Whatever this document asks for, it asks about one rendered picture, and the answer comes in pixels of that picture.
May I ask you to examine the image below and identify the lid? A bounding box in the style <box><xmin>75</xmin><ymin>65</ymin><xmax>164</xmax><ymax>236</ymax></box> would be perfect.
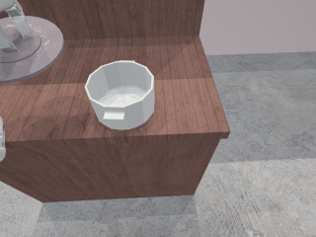
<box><xmin>0</xmin><ymin>16</ymin><xmax>65</xmax><ymax>84</ymax></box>

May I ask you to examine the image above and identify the pot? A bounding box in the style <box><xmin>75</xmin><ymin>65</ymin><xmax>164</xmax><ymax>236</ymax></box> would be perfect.
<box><xmin>85</xmin><ymin>60</ymin><xmax>155</xmax><ymax>130</ymax></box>

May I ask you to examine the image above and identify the robot right hand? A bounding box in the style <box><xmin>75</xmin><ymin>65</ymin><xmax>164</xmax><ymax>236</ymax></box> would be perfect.
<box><xmin>245</xmin><ymin>227</ymin><xmax>266</xmax><ymax>237</ymax></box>

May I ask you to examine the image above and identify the table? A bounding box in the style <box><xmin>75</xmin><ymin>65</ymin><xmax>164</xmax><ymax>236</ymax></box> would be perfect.
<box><xmin>0</xmin><ymin>0</ymin><xmax>231</xmax><ymax>202</ymax></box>

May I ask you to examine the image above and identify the knob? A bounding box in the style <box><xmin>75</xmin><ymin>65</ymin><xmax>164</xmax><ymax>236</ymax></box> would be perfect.
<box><xmin>3</xmin><ymin>28</ymin><xmax>23</xmax><ymax>46</ymax></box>

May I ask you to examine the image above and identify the robot left hand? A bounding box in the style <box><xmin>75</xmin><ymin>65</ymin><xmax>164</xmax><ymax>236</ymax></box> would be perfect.
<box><xmin>0</xmin><ymin>0</ymin><xmax>31</xmax><ymax>53</ymax></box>

